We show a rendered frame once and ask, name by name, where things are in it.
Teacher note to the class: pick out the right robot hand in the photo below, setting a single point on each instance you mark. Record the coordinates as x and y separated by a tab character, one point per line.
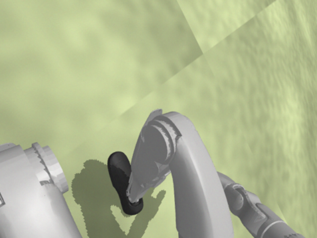
225	180

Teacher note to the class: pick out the right robot arm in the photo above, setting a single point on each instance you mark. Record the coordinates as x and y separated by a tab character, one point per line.
257	218

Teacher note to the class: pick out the right robot foot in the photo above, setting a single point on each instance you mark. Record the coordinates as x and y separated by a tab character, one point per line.
119	169

